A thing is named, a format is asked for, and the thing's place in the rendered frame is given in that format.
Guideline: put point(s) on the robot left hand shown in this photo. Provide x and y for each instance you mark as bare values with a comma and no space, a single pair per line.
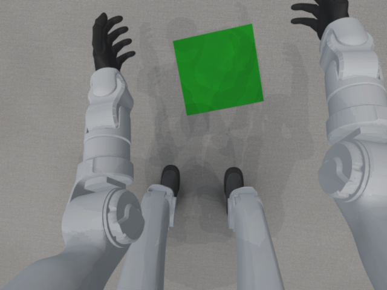
105,55

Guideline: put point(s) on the right robot upper arm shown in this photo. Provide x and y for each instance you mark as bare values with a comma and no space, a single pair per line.
354,173

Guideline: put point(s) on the left robot forearm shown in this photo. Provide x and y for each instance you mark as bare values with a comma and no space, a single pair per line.
106,156

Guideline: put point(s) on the right robot thigh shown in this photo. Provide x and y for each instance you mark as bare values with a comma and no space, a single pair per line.
257,265

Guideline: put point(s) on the robot right hand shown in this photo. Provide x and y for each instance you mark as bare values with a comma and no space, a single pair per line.
326,12

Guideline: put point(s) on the left robot shin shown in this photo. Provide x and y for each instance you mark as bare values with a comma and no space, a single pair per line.
158,187

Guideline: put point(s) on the left robot upper arm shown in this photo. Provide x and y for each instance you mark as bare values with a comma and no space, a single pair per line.
98,229

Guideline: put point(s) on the right robot forearm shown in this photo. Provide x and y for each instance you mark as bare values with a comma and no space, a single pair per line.
354,84

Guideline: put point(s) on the carton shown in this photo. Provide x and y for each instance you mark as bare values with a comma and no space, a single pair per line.
219,70

